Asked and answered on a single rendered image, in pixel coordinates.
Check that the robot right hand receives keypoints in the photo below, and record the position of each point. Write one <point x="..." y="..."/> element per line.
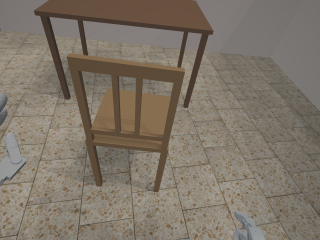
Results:
<point x="253" y="232"/>

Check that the chair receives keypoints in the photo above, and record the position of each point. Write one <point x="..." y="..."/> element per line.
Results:
<point x="127" y="119"/>

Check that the robot left hand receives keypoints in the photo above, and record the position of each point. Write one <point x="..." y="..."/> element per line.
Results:
<point x="11" y="165"/>

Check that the table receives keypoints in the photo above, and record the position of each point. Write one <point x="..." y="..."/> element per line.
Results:
<point x="174" y="15"/>

